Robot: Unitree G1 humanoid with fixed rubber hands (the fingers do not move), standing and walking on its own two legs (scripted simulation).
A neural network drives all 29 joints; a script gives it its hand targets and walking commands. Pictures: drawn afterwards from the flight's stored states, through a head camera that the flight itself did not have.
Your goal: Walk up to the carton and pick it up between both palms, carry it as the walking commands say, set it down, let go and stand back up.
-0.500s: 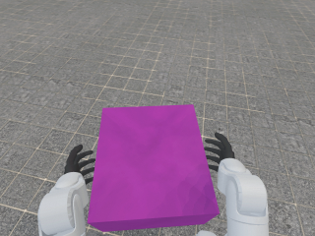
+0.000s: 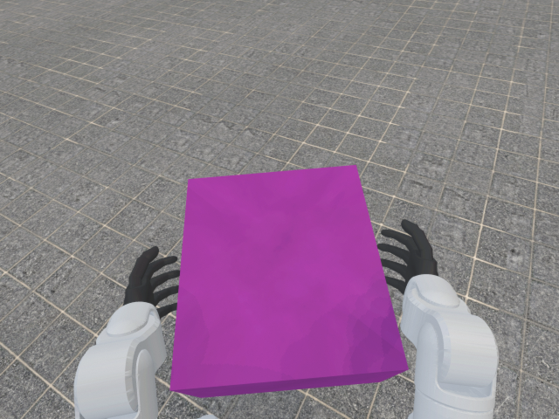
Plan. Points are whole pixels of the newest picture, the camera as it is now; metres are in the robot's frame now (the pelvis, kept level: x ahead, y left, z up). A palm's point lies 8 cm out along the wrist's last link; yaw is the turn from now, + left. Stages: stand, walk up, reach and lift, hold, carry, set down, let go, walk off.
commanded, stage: carry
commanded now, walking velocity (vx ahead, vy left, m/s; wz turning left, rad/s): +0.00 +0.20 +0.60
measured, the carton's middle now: (281, 277) +0.31 -0.03 +0.03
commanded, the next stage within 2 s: none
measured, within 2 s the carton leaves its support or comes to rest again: neither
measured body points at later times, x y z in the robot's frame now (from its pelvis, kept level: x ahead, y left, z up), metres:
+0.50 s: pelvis -0.06 +0.18 -0.01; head -0.05 +0.12 +0.44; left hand +0.16 +0.38 +0.09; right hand +0.22 +0.04 +0.06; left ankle +0.02 +0.22 -0.73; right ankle -0.02 +0.08 -0.74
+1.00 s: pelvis -0.11 +0.26 -0.01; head -0.13 +0.26 +0.44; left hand +0.08 +0.48 +0.06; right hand +0.17 +0.15 +0.07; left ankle -0.09 +0.40 -0.74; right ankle -0.03 +0.09 -0.74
